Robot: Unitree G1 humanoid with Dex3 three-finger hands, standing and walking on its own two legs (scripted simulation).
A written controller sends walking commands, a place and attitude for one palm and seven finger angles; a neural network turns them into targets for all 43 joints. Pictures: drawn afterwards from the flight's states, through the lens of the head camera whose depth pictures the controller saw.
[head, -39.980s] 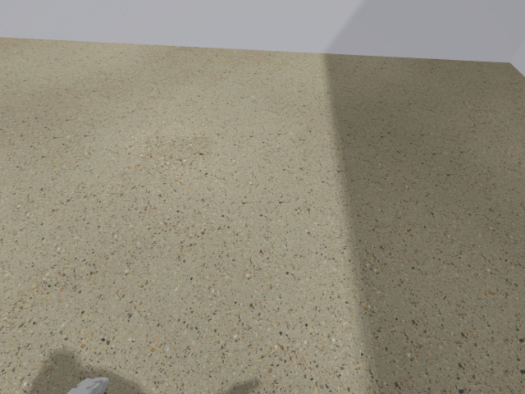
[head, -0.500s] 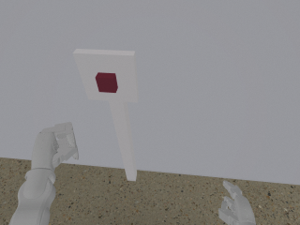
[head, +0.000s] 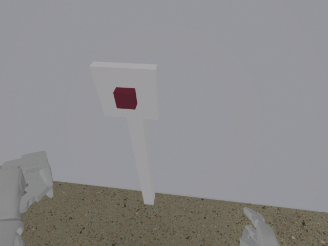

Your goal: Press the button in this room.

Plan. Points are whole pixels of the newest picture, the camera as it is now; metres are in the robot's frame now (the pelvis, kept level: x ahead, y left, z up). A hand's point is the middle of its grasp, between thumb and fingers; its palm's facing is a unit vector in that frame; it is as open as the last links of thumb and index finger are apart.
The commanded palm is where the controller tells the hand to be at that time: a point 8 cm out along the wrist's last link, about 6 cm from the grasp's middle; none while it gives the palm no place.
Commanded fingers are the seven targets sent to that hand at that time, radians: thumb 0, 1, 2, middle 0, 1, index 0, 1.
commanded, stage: draw the hand back to the body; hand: left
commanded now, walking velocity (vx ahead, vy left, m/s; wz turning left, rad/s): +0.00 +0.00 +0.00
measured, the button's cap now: (126, 97) +0.50 +0.19 +0.10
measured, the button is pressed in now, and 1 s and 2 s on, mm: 0 0 0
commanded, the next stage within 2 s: step back with the hand held close in 0.28 s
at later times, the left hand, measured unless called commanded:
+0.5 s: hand (51, 176) +0.19 +0.23 +0.16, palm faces +0.41 -0.82 -0.41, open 3.1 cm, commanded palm +0.13 +0.27 +0.17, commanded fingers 0.00 0.90 0.90 -1.30 -1.50 -1.30 -1.50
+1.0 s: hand (19, 214) +0.12 +0.26 +0.15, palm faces +0.32 -0.82 -0.47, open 3.1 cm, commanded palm +0.06 +0.30 +0.17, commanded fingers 0.00 0.90 0.90 -1.30 -1.50 -1.30 -1.50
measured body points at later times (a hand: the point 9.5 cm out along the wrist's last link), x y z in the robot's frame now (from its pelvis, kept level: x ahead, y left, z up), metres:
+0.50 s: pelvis +0.00 -0.01 +0.00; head -0.01 -0.03 +0.45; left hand +0.16 +0.28 +0.18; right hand +0.20 -0.23 -0.08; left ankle +0.02 +0.10 -0.74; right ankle -0.04 -0.12 -0.74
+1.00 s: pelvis -0.07 +0.02 -0.01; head -0.06 +0.03 +0.44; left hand +0.10 +0.30 +0.18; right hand +0.11 -0.22 -0.08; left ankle +0.02 +0.10 -0.74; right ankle -0.04 -0.12 -0.74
